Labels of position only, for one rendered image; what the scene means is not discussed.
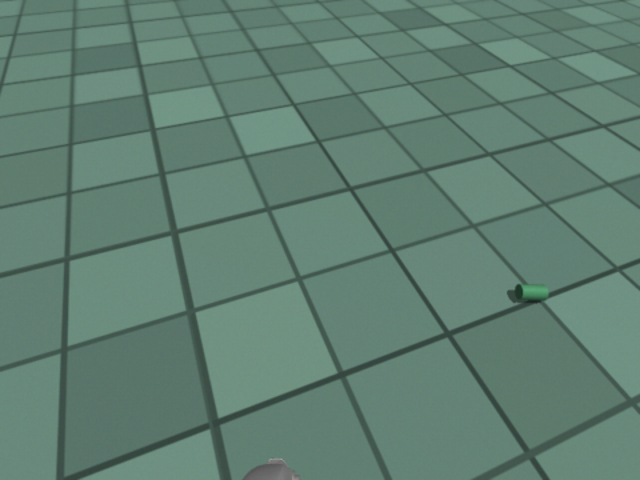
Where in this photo can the can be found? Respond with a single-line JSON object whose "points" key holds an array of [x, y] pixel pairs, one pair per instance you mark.
{"points": [[531, 292]]}

